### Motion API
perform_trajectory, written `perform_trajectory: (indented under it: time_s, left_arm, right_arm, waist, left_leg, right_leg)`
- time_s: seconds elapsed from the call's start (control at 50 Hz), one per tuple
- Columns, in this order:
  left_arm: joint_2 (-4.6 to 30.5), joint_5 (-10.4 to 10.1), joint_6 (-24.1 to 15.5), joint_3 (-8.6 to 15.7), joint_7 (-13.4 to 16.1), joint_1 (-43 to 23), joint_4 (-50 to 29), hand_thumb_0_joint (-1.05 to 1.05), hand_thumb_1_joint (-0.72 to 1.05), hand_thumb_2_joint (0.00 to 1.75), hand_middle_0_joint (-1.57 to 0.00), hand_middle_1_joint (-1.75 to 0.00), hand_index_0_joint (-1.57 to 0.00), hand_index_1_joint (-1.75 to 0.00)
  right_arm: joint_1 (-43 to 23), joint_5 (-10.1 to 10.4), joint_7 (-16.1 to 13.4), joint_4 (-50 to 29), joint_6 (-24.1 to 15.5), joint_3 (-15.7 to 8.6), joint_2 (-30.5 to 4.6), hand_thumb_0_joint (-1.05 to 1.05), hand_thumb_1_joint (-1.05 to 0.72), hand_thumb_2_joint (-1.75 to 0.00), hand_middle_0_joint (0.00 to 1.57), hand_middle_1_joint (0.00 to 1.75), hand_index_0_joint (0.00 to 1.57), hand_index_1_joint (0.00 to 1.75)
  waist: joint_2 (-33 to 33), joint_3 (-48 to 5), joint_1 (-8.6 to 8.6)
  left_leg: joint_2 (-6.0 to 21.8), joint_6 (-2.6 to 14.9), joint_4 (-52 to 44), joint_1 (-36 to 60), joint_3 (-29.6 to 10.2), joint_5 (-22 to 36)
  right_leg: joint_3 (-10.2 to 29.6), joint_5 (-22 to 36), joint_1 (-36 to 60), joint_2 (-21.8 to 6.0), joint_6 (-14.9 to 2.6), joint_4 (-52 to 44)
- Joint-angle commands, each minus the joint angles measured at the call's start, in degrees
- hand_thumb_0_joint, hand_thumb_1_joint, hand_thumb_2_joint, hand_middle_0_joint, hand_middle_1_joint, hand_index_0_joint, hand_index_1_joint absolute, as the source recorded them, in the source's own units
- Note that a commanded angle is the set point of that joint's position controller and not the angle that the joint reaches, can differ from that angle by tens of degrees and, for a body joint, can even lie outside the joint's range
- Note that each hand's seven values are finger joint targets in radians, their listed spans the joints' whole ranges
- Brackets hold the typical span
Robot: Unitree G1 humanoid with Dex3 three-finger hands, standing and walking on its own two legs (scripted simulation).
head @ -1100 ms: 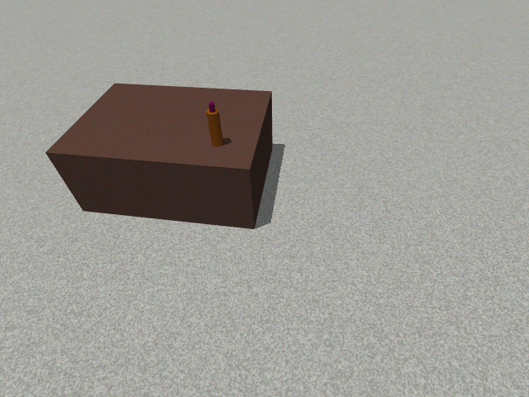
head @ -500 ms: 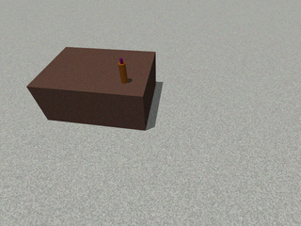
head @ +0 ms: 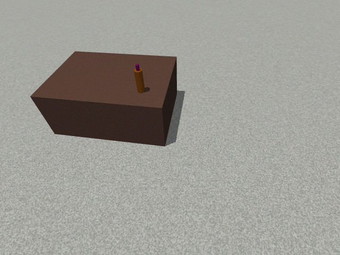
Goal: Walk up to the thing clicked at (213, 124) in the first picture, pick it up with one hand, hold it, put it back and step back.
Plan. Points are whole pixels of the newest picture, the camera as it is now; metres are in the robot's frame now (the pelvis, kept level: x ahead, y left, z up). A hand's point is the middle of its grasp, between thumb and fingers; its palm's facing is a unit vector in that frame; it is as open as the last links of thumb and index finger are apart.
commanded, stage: stand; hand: left
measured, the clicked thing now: (139, 78) +1.21 +0.23 -0.29
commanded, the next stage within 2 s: walk up in 0.02 s
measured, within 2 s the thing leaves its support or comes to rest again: neither
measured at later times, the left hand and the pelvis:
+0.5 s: hand out of the picture +0.11 +0.25 -0.15, palm faces -0.03 -0.92 -0.40, open 7.4 cm; pelvis +0.12 -0.03 -0.01, yaw -3 degrees
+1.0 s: hand (101, 172) +0.43 +0.26 -0.14, palm faces -0.15 -0.91 -0.40, open 7.4 cm; pelvis +0.34 -0.02 -0.01, yaw -6 degrees
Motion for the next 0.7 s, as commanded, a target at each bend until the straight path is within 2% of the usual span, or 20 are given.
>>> perform_trajectory:
  time_s: [0.0, 0.02, 0.06, 0.08, 0.12, 0.18, 0.2, 0.22, 0.24, 0.26, 0.3, 0.36, 0.4, 0.52, 0.58, 0.6, 0.62, 0.64, 0.66, 0.68]
  left_arm:
    - [17.3, 1.0, -2.1, 5.5, -0.6, 2.1, -6.0, 0.00, 0.90, 0.90, -0.20, -0.30, -0.20, -0.30]
    - [17.0, 1.5, -2.2, 5.7, -1.2, 0.9, -6.3, 0.00, 0.90, 0.90, -0.20, -0.30, -0.20, -0.30]
    - [14.3, 1.8, -2.2, 5.7, -1.8, -1.8, -7.8, 0.00, 0.90, 0.90, -0.20, -0.30, -0.20, -0.30]
    - [13.5, 1.7, -2.3, 5.7, -2.0, -1.9, -8.7, 0.00, 0.90, 0.90, -0.20, -0.30, -0.20, -0.30]
    - [13.0, 1.3, -2.9, 5.6, -2.2, 0.1, -9.7, 0.00, 0.90, 0.90, -0.20, -0.30, -0.20, -0.30]
    - [13.6, 1.4, -3.5, 6.6, -2.8, 6.7, -8.3, 0.00, 0.90, 0.90, -0.20, -0.30, -0.20, -0.30]
    - [13.8, 1.4, -3.6, 7.4, -2.5, 14.5, -6.3, 0.00, 0.90, 0.90, -0.20, -0.30, -0.20, -0.30]
    - [17.1, 1.9, -4.0, 8.6, -1.7, 20.8, -4.3, 0.00, 0.90, 0.90, -0.20, -0.30, -0.20, -0.30]
    - [21.6, 2.6, -4.5, 9.6, -0.9, 22.7, -4.9, 0.00, 0.90, 0.90, -0.20, -0.30, -0.20, -0.30]
    - [22.3, 2.4, -4.5, 9.1, -0.8, 15.7, -7.6, 0.00, 0.90, 0.90, -0.20, -0.30, -0.20, -0.30]
    - [20.5, 1.3, -5.2, 8.4, -0.8, 10.3, -11.0, 0.00, 0.90, 0.90, -0.20, -0.30, -0.20, -0.30]
    - [16.9, -0.1, -5.8, 7.3, -0.3, 11.0, -11.4, 0.00, 0.90, 0.90, -0.20, -0.30, -0.20, -0.30]
    - [17.0, 0.0, -5.8, 7.1, -0.3, 11.6, -12.4, 0.00, 0.90, 0.90, -0.20, -0.30, -0.20, -0.30]
    - [18.6, 0.0, -5.2, 6.8, -0.5, 13.2, -14.8, 0.00, 0.90, 0.90, -0.20, -0.30, -0.20, -0.30]
    - [18.5, -0.3, -5.0, 6.5, -0.2, 12.2, -16.5, 0.00, 0.90, 0.90, -0.20, -0.30, -0.20, -0.30]
    - [15.7, -0.6, -4.9, 5.6, 0.0, 14.8, -16.9, 0.00, 0.90, 0.90, -0.20, -0.30, -0.20, -0.30]
    - [11.3, -1.3, -4.7, 4.5, 0.1, 18.7, -16.7, 0.00, 0.90, 0.90, -0.20, -0.30, -0.20, -0.30]
    - [14.6, -1.4, -4.5, 5.3, 0.6, 20.4, -16.7, 0.00, 0.90, 0.90, -0.20, -0.30, -0.20, -0.30]
    - [18.0, -1.0, -4.2, 5.4, 0.9, 18.7, -16.0, 0.00, 0.90, 0.90, -0.20, -0.30, -0.20, -0.30]
    - [18.8, -0.7, -4.4, 5.2, 0.5, 17.0, -16.0, 0.00, 0.90, 0.90, -0.20, -0.30, -0.20, -0.30]
  right_arm:
    - [1.0, -1.2, 0.2, -6.3, -2.3, -6.0, -16.9, 0.00, -0.90, -0.90, 0.20, 0.30, 0.20, 0.30]
    - [2.3, -1.7, 0.8, -5.8, -2.3, -6.7, -17.8, 0.00, -0.90, -0.90, 0.20, 0.30, 0.20, 0.30]
    - [2.6, -1.7, 1.3, -6.7, -2.0, -7.3, -17.8, 0.00, -0.90, -0.90, 0.20, 0.30, 0.20, 0.30]
    - [2.3, -1.7, 1.4, -7.5, -2.2, -8.0, -18.5, 0.00, -0.90, -0.90, 0.20, 0.30, 0.20, 0.30]
    - [-0.2, -2.0, 1.3, -9.1, -2.9, -9.0, -18.9, 0.00, -0.90, -0.90, 0.20, 0.30, 0.20, 0.30]
    - [-2.2, -2.2, 2.2, -11.9, -2.2, -9.0, -17.1, 0.00, -0.90, -0.90, 0.20, 0.30, 0.20, 0.30]
    - [-6.4, -1.9, 2.5, -13.4, -1.6, -8.6, -16.5, 0.00, -0.90, -0.90, 0.20, 0.30, 0.20, 0.30]
    - [-6.7, -1.8, 2.6, -14.4, -1.3, -7.2, -12.0, 0.00, -0.90, -0.90, 0.20, 0.30, 0.20, 0.30]
    - [-7.6, -1.6, 2.7, -16.4, -1.1, -6.0, -8.9, 0.00, -0.90, -0.90, 0.20, 0.30, 0.20, 0.30]
    - [-8.0, -1.5, 2.3, -16.6, -1.2, -6.8, -12.8, 0.00, -0.90, -0.90, 0.20, 0.30, 0.20, 0.30]
    - [-3.0, -0.9, 2.6, -14.3, -2.2, -7.2, -15.5, 0.00, -0.90, -0.90, 0.20, 0.30, 0.20, 0.30]
    - [1.6, -0.6, 3.0, -13.2, -2.2, -6.8, -13.3, 0.00, -0.90, -0.90, 0.20, 0.30, 0.20, 0.30]
    - [0.3, -0.6, 3.7, -14.9, -1.7, -6.7, -12.4, 0.00, -0.90, -0.90, 0.20, 0.30, 0.20, 0.30]
    - [-5.3, -0.9, 4.7, -19.2, -2.0, -7.5, -11.6, 0.00, -0.90, -0.90, 0.20, 0.30, 0.20, 0.30]
    - [8.1, -1.5, 4.0, -16.4, -2.4, -9.5, -14.5, 0.00, -0.90, -0.90, 0.20, 0.30, 0.20, 0.30]
    - [15.8, -2.3, 3.5, -14.6, -2.7, -10.9, -17.3, 0.00, -0.90, -0.90, 0.20, 0.30, 0.20, 0.30]
    - [20.6, -3.1, 2.9, -14.8, -2.9, -12.3, -20.4, 0.00, -0.90, -0.90, 0.20, 0.30, 0.20, 0.30]
    - [18.6, -1.2, 2.4, -16.6, -3.1, -12.2, -22.5, 0.00, -0.90, -0.90, 0.20, 0.30, 0.20, 0.30]
    - [14.1, 0.6, 2.3, -17.7, -3.1, -12.6, -22.8, 0.00, -0.90, -0.90, 0.20, 0.30, 0.20, 0.30]
    - [10.3, 1.2, 2.1, -18.8, -2.8, -11.6, -20.6, 0.00, -0.90, -0.90, 0.20, 0.30, 0.20, 0.30]
  waist:
    - [-0.1, -9.3, -0.16]
    - [2.5, -4.1, -0.73]
    - [5.2, 2.0, -2.01]
    - [7.8, 4.8, -2.07]
    - [6.3, 3.6, -0.31]
    - [6.7, -1.5, 2.01]
    - [5.6, -2.3, 6.69]
    - [-6.3, -3.2, 9.22]
    - [-16.2, 0.4, 9.59]
    - [-6.7, 5.5, 6.63]
    - [-1.5, 8.8, 3.10]
    - [-4.1, 3.1, 1.07]
    - [-6.2, 2.6, 1.42]
    - [-7.6, 2.8, 3.34]
    - [-1.4, -4.7, -3.66]
    - [5.2, -9.8, -6.81]
    - [17.0, -13.5, -7.70]
    - [13.7, -15.2, -6.66]
    - [11.0, -12.5, -5.76]
    - [7.2, -6.9, -4.26]
  left_leg:
    - [5.6, 5.42, 1.0, 2.7, -6.3, -23.2]
    - [7.0, 6.75, -0.5, -0.8, -9.6, -33.5]
    - [12.2, 9.69, -5.9, -2.3, -15.7, -38.8]
    - [17.1, 11.84, -9.6, -2.9, -19.9, -35.9]
    - [20.4, 14.15, -7.9, 3.7, -20.6, -21.7]
    - [12.9, 10.17, -2.5, -4.9, -10.3, -26.5]
    - [10.1, 8.34, 4.6, -13.4, -5.6, -27.5]
    - [4.4, 5.62, 20.4, -23.9, 0.3, -26.9]
    - [-2.8, 2.10, 35.6, -39.1, 3.5, -24.6]
    - [1.0, 1.60, 37.4, -37.3, -4.6, -18.9]
    - [3.9, 1.70, 39.2, -36.7, -5.8, -13.9]
    - [3.7, 1.52, 35.7, -30.3, -5.3, -7.9]
    - [3.5, 0.76, 30.8, -28.1, -2.5, -6.4]
    - [3.4, 1.90, 14.7, -13.9, 3.5, 4.3]
    - [2.4, 4.73, 11.9, 4.5, 3.3, 5.6]
    - [3.6, 7.35, 10.7, 16.1, 0.6, -0.4]
    - [14.8, 10.78, 7.3, 24.0, -17.3, -9.3]
    - [23.9, 15.82, -2.6, 22.3, -38.6, -20.7]
    - [25.9, 18.21, -5.4, 16.4, -39.2, -26.0]
    - [23.8, 16.00, -6.3, 7.5, -31.5, -23.6]
  right_leg:
    - [5.3, -20.4, -1.3, -3.4, -4.05, 1.7]
    - [5.9, -27.9, -8.6, -3.4, -4.57, 4.7]
    - [2.0, -24.8, -18.0, -0.7, -3.47, 12.3]
    - [-0.7, -15.9, -19.9, 0.2, -2.67, 19.4]
    - [3.4, -14.8, -21.5, -4.4, -3.66, 16.0]
    - [-0.2, -11.9, -5.0, -0.5, -3.21, 7.2]
    - [-1.6, -8.4, 7.2, 0.3, -3.48, 3.4]
    - [5.3, -13.9, 18.1, -2.5, -3.45, -2.3]
    - [32.2, -31.0, 18.1, -16.3, -6.65, -11.2]
    - [38.6, -34.9, 9.0, -22.4, -11.49, -15.4]
    - [31.4, -18.3, 8.8, -20.0, -14.43, -12.9]
    - [12.7, 13.3, 11.8, -12.7, -8.71, -6.1]
    - [7.1, 19.3, 10.2, -10.8, -9.80, -4.8]
    - [3.5, 15.5, 0.1, -10.7, -9.05, -3.2]
    - [1.3, 20.9, -4.9, -9.4, -7.92, 14.6]
    - [-1.3, 17.3, -11.9, -5.4, -5.83, 29.0]
    - [-1.8, -6.9, -23.5, 2.8, -3.33, 44.4]
    - [3.9, -21.8, -27.5, 6.9, -4.31, 50.5]
    - [8.0, -20.5, -27.7, 2.1, -5.29, 55.3]
    - [9.0, -16.2, -26.7, 0.1, -4.92, 55.3]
